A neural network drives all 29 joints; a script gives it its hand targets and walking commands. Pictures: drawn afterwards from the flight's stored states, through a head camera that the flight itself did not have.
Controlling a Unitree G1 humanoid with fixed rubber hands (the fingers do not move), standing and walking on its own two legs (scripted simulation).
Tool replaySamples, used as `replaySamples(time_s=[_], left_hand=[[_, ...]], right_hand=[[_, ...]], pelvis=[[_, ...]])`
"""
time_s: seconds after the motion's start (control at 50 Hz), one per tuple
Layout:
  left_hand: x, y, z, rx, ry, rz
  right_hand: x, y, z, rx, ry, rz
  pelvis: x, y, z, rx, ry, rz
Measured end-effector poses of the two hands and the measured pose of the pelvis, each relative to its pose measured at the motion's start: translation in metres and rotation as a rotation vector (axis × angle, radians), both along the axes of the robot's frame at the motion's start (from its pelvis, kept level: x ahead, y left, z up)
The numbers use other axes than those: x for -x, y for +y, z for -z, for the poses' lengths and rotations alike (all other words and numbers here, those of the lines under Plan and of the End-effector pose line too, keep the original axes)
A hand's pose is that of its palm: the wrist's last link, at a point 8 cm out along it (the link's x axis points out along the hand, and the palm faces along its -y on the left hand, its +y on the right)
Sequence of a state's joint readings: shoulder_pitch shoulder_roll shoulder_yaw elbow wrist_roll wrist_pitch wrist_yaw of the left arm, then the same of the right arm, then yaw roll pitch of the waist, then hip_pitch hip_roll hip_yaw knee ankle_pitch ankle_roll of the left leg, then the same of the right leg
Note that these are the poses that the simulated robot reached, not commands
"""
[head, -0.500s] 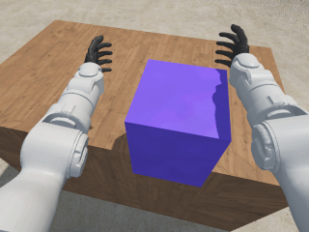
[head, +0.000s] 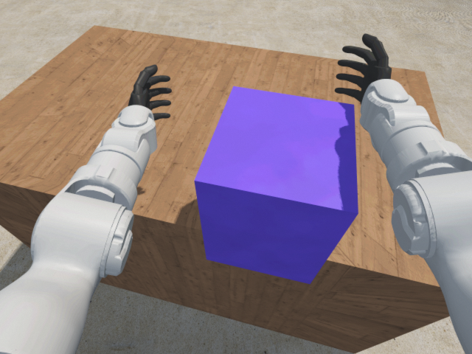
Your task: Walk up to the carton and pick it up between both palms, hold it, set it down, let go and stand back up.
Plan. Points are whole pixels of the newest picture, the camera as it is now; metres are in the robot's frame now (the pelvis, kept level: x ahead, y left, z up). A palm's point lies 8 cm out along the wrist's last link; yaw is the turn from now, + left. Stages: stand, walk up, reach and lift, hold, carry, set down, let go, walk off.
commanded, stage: set down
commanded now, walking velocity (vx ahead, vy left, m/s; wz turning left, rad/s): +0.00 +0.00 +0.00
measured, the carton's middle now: (273, 189) +0.41 -0.02 +0.06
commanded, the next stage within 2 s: none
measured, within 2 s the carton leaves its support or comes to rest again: neither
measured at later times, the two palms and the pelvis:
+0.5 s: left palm (141, 114) +0.48 +0.21 +0.15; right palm (375, 95) +0.52 -0.17 +0.19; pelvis +0.01 +0.00 +0.00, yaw -1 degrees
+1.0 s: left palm (130, 83) +0.49 +0.22 +0.20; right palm (368, 83) +0.53 -0.16 +0.21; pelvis +0.00 -0.01 +0.00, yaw +0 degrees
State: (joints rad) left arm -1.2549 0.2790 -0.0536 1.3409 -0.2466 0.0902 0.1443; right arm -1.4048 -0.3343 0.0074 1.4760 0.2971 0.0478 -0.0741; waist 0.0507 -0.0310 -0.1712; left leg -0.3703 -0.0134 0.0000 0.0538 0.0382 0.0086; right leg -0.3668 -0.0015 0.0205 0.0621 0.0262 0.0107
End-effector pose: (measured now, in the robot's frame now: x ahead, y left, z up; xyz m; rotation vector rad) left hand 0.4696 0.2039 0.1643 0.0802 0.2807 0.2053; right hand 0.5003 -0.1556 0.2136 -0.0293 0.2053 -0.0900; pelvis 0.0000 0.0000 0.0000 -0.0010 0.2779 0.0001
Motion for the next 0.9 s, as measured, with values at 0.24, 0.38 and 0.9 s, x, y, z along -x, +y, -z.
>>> replaySamples(time_s=[0.24,0.38,0.9], left_hand=[[-0.002,0.003,0.003,-0.005,-0.033,0.014],[-0.006,0.006,0.009,-0.002,-0.005,0.008],[-0.022,0.008,-0.010,0.050,-0.029,-0.010]], right_hand=[[-0.005,-0.005,0.004,0.001,-0.016,-0.009],[-0.011,-0.010,0.012,-0.004,0.011,-0.003],[-0.025,-0.009,0.039,-0.026,0.078,-0.024]], pelvis=[[-0.002,-0.001,0.001,-0.001,0.026,0.008],[-0.005,-0.001,0.001,-0.001,0.037,0.009],[-0.010,-0.008,0.001,-0.001,0.040,0.009]])
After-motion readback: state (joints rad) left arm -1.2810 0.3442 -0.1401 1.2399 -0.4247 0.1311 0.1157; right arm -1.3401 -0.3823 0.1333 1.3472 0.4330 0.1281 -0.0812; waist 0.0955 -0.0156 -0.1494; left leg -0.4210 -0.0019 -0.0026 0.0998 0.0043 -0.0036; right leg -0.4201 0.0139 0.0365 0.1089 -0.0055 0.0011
